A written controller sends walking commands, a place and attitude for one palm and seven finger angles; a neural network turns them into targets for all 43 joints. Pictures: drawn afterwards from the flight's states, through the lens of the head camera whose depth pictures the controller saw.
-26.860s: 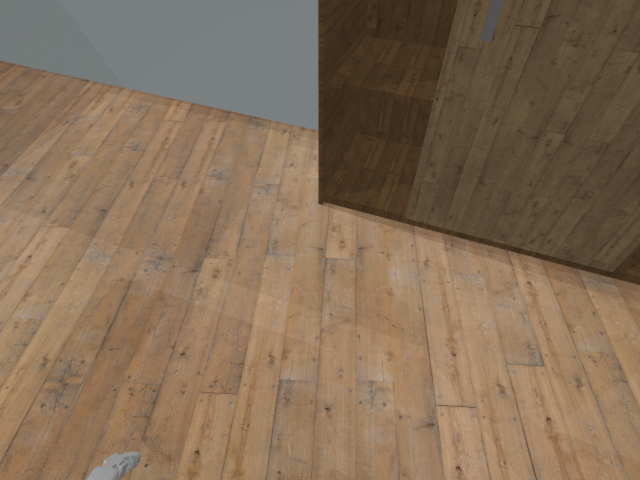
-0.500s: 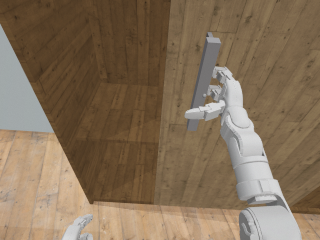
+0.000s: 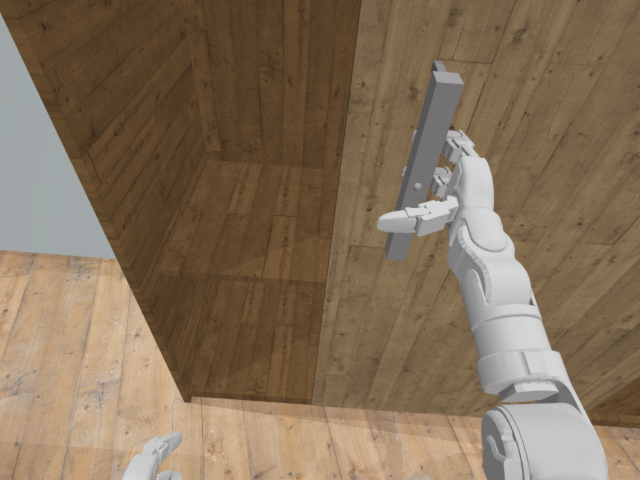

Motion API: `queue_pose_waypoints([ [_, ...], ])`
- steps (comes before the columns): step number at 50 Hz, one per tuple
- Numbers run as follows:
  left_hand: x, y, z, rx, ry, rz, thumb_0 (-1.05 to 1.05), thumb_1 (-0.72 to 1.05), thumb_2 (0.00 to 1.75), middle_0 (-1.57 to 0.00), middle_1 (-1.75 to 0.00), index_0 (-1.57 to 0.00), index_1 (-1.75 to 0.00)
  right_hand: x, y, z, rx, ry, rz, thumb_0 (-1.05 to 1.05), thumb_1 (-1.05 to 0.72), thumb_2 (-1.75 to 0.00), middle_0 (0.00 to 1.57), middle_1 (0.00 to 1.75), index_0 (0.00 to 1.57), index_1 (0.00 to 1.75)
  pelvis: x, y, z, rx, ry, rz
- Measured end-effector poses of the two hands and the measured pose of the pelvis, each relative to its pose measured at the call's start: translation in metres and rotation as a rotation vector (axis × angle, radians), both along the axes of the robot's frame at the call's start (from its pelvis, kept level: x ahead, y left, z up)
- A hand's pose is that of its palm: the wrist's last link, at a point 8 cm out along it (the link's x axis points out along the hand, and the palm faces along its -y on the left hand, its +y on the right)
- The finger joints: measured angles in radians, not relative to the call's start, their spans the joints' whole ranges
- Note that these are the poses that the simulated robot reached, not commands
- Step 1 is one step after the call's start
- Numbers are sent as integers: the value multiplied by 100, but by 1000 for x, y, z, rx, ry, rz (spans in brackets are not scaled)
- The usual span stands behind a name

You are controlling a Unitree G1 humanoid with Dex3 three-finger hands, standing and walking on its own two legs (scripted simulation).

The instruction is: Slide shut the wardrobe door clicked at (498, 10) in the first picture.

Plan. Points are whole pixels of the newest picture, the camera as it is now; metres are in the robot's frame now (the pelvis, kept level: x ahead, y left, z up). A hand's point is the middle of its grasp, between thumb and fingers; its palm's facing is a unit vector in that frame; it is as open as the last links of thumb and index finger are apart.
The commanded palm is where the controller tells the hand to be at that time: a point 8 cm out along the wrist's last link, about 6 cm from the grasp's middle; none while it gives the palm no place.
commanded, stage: slide the fingers in behind the handle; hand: right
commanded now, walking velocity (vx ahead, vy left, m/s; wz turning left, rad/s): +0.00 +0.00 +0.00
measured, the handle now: (413, 172) +0.47 -0.08 +0.18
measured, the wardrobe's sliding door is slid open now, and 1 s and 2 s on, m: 0.38 0.38 0.38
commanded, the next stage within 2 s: grip the handle and tug to test in 0.20 s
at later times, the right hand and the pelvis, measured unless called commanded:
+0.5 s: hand (421, 189) +0.41 -0.08 +0.19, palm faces -0.02 +1.00 +0.01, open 13.1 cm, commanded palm +0.39 -0.12 +0.19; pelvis +0.01 -0.01 +0.00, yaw +0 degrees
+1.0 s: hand (407, 186) +0.41 -0.06 +0.19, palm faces -0.03 +1.00 +0.00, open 6.2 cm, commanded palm +0.39 -0.11 +0.19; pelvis +0.00 -0.01 +0.00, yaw +0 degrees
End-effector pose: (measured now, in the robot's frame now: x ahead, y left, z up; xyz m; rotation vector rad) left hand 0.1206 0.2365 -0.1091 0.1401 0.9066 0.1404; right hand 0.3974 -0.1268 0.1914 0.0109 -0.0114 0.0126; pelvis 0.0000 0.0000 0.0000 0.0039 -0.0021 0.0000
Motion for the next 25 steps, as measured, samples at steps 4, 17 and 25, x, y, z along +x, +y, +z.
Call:
queue_pose_waypoints([
  [4,-1,2,0,6,7,3,1,90,90,-20,-30,-20,-30,0,0,-2,14,-1,13,-1,50,-30,30,120,30,120,2,0,0,0,2,1],
  [17,17,-7,5,0,-31,-7,1,90,90,-20,-30,-20,-30,1,4,2,14,-14,31,-1,50,-30,30,120,30,120,7,-7,0,0,4,1],
  [25,26,-17,10,-6,-51,-23,1,90,90,-20,-30,-20,-30,-3,-6,0,2,-5,12,-1,36,-36,31,122,31,122,8,-11,0,2,-5,-1],
])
